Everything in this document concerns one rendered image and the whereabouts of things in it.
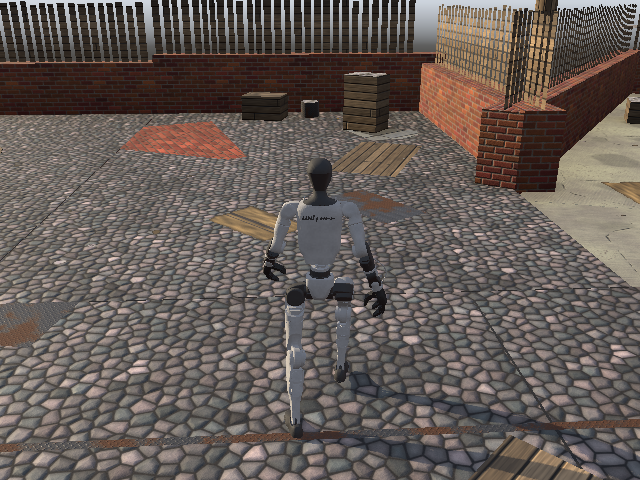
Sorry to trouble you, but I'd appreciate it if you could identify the right robot forearm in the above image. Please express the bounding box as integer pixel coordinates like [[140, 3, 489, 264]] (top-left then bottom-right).
[[359, 242, 383, 292]]

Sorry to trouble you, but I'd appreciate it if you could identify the robot right upper arm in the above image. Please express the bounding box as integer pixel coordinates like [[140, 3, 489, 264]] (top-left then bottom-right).
[[340, 201, 368, 258]]

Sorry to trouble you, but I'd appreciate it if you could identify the left robot hand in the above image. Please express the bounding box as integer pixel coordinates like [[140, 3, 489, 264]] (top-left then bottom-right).
[[263, 263, 286, 281]]

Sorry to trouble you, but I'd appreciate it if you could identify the robot left upper arm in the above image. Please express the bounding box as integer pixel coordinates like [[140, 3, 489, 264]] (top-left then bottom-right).
[[269, 201, 299, 254]]

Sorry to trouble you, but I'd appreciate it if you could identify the right robot hand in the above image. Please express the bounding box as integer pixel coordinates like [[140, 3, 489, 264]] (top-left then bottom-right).
[[364, 288, 387, 317]]

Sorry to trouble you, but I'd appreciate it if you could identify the robot left foot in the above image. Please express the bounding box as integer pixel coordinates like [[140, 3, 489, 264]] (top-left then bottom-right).
[[284, 410, 303, 438]]

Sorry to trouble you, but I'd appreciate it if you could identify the robot torso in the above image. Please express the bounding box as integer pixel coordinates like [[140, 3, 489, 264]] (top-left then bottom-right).
[[296, 196, 343, 300]]

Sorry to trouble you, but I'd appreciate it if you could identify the left robot forearm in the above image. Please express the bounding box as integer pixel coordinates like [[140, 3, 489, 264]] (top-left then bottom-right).
[[263, 238, 279, 267]]

